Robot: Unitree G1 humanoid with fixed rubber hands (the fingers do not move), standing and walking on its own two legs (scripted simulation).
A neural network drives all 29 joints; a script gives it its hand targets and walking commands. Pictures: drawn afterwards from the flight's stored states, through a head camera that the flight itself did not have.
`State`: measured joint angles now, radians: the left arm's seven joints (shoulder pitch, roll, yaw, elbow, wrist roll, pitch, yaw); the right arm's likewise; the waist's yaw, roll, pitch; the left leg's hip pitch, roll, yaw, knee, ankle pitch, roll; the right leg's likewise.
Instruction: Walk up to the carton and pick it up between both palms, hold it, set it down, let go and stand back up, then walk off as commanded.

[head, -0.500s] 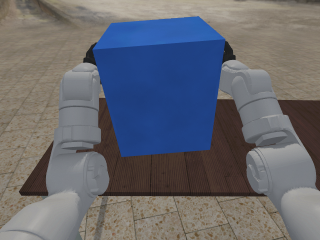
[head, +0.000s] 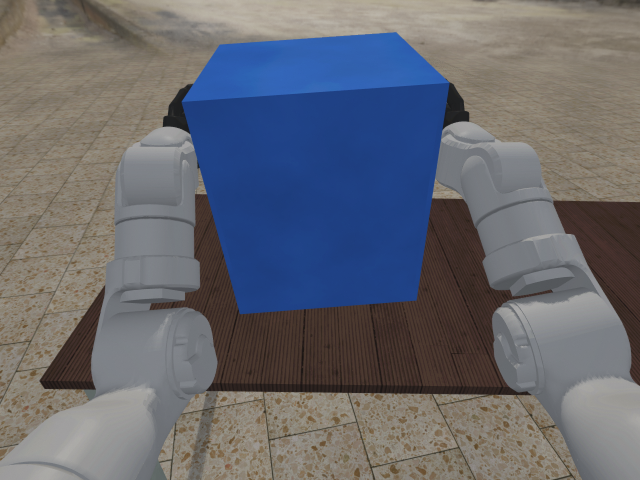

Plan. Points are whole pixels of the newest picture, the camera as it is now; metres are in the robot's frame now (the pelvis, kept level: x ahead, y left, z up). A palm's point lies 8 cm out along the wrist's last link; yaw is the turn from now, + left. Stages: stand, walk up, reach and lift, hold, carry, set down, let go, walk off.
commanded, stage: hold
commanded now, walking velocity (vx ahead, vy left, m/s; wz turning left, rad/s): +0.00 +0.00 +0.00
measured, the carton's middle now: (318, 172) +0.37 +0.00 +0.28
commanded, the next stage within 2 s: none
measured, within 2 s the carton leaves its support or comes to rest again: neither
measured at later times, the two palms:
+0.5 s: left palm (184, 150) +0.38 +0.16 +0.30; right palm (450, 141) +0.37 -0.15 +0.32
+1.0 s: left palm (179, 146) +0.37 +0.16 +0.31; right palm (448, 137) +0.37 -0.14 +0.32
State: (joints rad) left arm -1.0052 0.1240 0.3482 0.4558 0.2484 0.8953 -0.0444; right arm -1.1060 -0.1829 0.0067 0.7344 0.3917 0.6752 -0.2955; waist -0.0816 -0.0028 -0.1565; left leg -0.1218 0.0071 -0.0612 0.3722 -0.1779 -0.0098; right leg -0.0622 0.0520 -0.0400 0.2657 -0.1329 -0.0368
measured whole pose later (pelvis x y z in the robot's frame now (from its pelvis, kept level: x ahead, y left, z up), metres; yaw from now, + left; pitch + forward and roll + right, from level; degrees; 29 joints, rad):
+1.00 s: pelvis +0.00 +0.00 +0.00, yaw +0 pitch -4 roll -1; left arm -1.01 0.11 0.36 0.44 0.25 0.90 -0.03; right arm -1.11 -0.19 0.02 0.73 0.40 0.68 -0.29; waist -0.08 -0.01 -0.16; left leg -0.12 0.01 -0.06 0.37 -0.18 -0.01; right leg -0.06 0.06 -0.02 0.26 -0.13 -0.04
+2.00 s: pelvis +0.01 +0.00 +0.00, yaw +0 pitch -4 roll -1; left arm -0.98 0.09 0.35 0.42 0.26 0.91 -0.02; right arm -1.11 -0.19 0.00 0.74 0.40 0.69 -0.28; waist -0.10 -0.01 -0.16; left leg -0.12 0.00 -0.07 0.38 -0.19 0.00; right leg -0.05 0.06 -0.01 0.26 -0.14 -0.03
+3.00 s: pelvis +0.00 +0.00 +0.00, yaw +0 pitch -3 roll -2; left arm -1.02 0.11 0.35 0.46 0.25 0.89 -0.03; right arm -1.11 -0.19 -0.01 0.72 0.38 0.70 -0.29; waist -0.10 -0.01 -0.17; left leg -0.14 0.00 -0.07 0.39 -0.18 0.00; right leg -0.07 0.06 -0.01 0.26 -0.13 -0.03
